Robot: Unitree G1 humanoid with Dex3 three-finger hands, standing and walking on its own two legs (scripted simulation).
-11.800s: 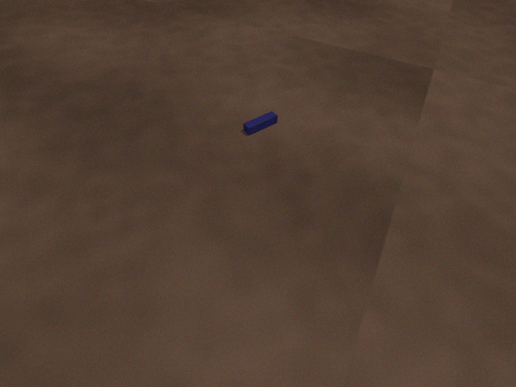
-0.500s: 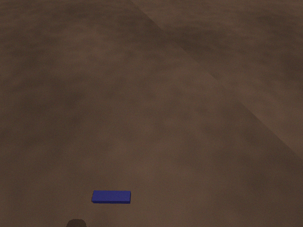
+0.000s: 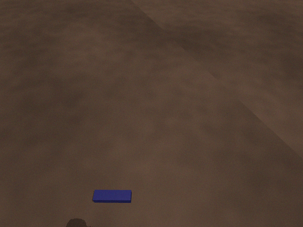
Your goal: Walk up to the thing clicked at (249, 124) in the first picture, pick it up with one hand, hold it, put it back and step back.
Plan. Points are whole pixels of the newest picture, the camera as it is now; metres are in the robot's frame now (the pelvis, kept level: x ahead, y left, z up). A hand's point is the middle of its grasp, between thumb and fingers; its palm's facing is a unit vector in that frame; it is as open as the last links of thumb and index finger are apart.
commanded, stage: stand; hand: left
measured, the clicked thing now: (112, 196) +0.42 +0.24 -0.76
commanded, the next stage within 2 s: none
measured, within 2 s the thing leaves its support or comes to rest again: neither
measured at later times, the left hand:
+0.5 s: hand out of the picture +0.06 +0.26 -0.16, palm faces -0.02 -0.94 -0.35, open 7.3 cm
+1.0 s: hand out of the picture +0.06 +0.26 -0.16, palm faces -0.02 -0.94 -0.35, open 7.3 cm
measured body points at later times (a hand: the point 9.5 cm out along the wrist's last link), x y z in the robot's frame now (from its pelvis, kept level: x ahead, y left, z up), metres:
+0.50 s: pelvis -0.01 +0.00 +0.00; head +0.00 +0.00 +0.45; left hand +0.06 +0.31 -0.13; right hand +0.07 -0.30 -0.13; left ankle +0.00 +0.13 -0.75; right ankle -0.02 -0.13 -0.75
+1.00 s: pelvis -0.01 +0.00 +0.00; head +0.00 +0.00 +0.45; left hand +0.06 +0.31 -0.13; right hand +0.07 -0.30 -0.13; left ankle +0.00 +0.13 -0.75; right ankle -0.02 -0.13 -0.75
